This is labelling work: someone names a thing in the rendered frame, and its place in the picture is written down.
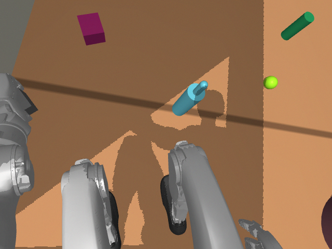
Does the left robot foot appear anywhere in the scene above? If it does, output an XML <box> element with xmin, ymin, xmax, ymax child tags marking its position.
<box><xmin>109</xmin><ymin>191</ymin><xmax>121</xmax><ymax>249</ymax></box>

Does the left robot hand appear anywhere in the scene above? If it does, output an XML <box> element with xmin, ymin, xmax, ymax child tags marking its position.
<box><xmin>0</xmin><ymin>73</ymin><xmax>33</xmax><ymax>122</ymax></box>

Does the right robot foot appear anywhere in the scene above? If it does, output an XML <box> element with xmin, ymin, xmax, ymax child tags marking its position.
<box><xmin>160</xmin><ymin>175</ymin><xmax>187</xmax><ymax>235</ymax></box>

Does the right robot hand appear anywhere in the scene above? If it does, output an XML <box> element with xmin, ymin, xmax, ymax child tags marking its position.
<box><xmin>239</xmin><ymin>219</ymin><xmax>283</xmax><ymax>249</ymax></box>

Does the left robot arm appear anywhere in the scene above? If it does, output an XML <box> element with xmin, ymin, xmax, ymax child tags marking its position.
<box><xmin>0</xmin><ymin>98</ymin><xmax>34</xmax><ymax>249</ymax></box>

